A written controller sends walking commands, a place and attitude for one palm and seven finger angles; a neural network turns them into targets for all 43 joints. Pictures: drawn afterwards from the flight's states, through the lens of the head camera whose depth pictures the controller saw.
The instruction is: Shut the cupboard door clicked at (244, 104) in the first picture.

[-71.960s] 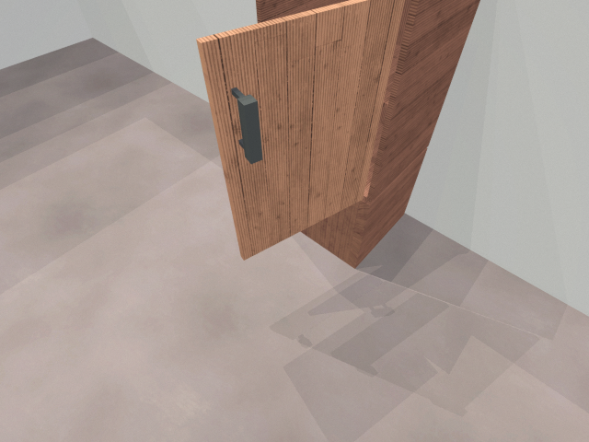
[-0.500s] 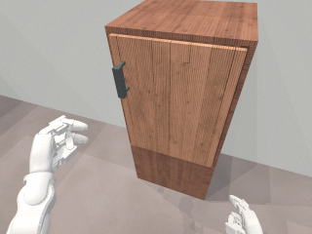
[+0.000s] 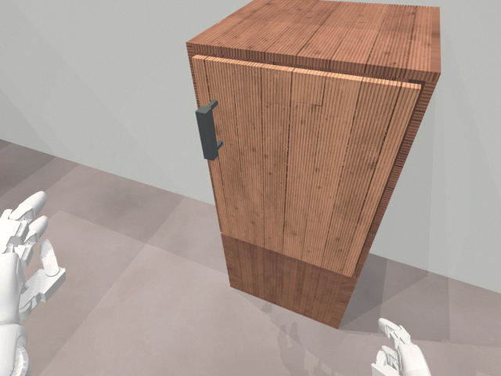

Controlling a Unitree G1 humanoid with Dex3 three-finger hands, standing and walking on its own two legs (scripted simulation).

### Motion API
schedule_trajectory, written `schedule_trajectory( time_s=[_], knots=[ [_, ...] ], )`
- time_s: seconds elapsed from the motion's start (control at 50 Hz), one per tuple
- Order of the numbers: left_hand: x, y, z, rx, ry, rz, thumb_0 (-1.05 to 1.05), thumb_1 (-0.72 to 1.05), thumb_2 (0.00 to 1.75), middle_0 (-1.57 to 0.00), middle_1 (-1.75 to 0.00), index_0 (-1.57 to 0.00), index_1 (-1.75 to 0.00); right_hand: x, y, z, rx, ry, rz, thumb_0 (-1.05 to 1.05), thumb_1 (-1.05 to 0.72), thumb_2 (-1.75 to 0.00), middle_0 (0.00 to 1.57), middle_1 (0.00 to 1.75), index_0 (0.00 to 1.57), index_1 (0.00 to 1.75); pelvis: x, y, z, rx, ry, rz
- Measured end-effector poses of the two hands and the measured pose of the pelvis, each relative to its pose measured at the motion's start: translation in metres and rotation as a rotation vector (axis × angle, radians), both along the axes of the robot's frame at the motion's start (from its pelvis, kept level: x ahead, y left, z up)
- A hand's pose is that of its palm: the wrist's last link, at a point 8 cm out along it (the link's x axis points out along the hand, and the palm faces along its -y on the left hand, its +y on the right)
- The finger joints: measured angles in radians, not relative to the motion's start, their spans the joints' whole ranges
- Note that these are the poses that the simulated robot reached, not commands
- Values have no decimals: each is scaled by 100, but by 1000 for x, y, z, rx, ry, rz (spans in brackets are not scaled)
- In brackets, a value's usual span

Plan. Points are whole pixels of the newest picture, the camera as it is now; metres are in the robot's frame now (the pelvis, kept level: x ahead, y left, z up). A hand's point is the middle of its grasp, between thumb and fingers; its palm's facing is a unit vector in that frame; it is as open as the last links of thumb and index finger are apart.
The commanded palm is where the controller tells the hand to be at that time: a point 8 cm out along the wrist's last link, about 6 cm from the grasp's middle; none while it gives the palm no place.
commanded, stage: draw the hand back to the body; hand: left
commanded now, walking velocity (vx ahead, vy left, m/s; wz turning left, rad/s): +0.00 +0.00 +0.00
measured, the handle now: (212, 129) +0.59 +0.17 +0.10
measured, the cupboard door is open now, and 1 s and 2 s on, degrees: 0 0 0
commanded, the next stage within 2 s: step back with the hand held close in 0.16 s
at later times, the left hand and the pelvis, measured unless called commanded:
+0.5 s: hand (81, 263) +0.20 +0.25 +0.15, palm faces +0.37 -0.79 -0.48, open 7.4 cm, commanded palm +0.15 +0.29 +0.17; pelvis +0.00 -0.01 +0.00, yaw -1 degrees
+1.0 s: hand out of the picture +0.11 +0.31 +0.15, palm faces +0.44 -0.76 -0.47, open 7.4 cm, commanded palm +0.04 +0.34 +0.17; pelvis -0.09 +0.03 -0.01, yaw +2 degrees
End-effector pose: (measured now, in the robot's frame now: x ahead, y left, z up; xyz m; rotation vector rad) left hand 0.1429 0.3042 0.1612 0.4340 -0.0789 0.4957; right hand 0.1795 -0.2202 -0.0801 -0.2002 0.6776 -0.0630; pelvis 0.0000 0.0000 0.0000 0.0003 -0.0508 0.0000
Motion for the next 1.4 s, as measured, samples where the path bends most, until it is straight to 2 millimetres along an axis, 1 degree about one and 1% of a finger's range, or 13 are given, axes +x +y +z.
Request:
schedule_trajectory(
  time_s=[0.08, 0.16, 0.24, 0.34, 0.5, 0.62, 0.72, 0.9, 1.04, 1.12, 1.22, 1.32, 1.4],
  knots=[
    [10, -10, -1, -9, 0, -40, 1, 89, 90, -22, -31, -23, -32, 3, -3, 4, 1, -17, -10, 1, -90, -90, 20, 30, 20, 30, 3, -4, 0, 2, 2, -6],
    [15, -19, 9, 26, -22, -80, 2, 89, 90, -22, -30, -22, -31, 6, -6, 6, 9, -38, -21, 1, -90, -90, 20, 30, 20, 30, 8, -7, 0, 3, 1, -13],
    [18, -20, 18, 60, -32, -85, 1, 89, 90, -21, -30, -22, -31, 7, -10, 4, 21, -36, -30, 1, -90, -90, 20, 30, 20, 30, 10, -10, 0, 5, 2, -17],
    [19, -17, 14, 68, 2, -65, 1, 89, 90, -21, -30, -22, -31, 5, -16, -2, 22, 3, -37, 1, -90, -90, 20, 30, 20, 30, 11, -14, -1, 1, 20, -12],
    [20, -18, 7, 97, 49, -104, 1, 89, 90, -21, -30, -21, -31, -7, -29, -8, -21, 80, -93, 1, -90, -90, 20, 30, 20, 30, 4, -9, -4, -10, 55, -13],
    [10, -13, 18, 147, 28, -154, 1, 89, 90, -21, -30, -22, -31, -23, -27, -3, -29, 73, -140, 1, -90, -90, 20, 30, 20, 30, -12, 1, -5, -13, 54, -25],
    [-8, 5, 20, 162, -1, -147, 1, 89, 90, -22, -30, -22, -31, -46, -18, 3, -34, 60, -157, 1, -90, -90, 20, 30, 20, 30, -29, 10, -6, -25, 49, -31],
    [-48, 31, 1, 117, -36, -112, 1, 89, 90, -21, -30, -22, -31, -95, 5, 4, -84, 69, -130, 1, -90, -90, 20, 30, 20, 30, -67, 29, -9, -50, 46, -3],
    [-93, 36, 14, 173, -91, -101, 1, 89, 90, -21, -30, -22, -31, -122, 20, -9, -78, 101, -53, 1, -90, -90, 20, 30, 21, 30, -102, 33, -14, -57, 72, 40],
    [-120, 39, 18, 183, -103, -113, 1, 89, 90, -21, -30, -22, -31, -136, 30, -11, -67, 102, -43, 1, -90, -90, 20, 30, 21, 30, -114, 39, -15, -63, 52, 33],
    [-136, 58, 15, 159, -180, -96, 1, 89, 90, -21, -30, -22, -31, -149, 41, -8, -97, 58, -55, 1, -90, -90, 20, 30, 21, 30, -128, 53, -20, -88, 13, 29],
    [-147, 81, 12, 143, -215, -71, 1, 89, 90, -21, -30, -22, -31, -164, 55, 3, -106, 3, -42, 1, -90, -90, 20, 30, 21, 30, -160, 62, -19, -114, 14, 61],
    [-182, 83, 20, 166, -245, -99, 1, 89, 90, -21, -30, -22, -31, -180, 66, 9, -93, -22, 6, 1, -90, -90, 20, 30, 21, 30, -191, 64, -22, -108, 57, 86]
  ],
)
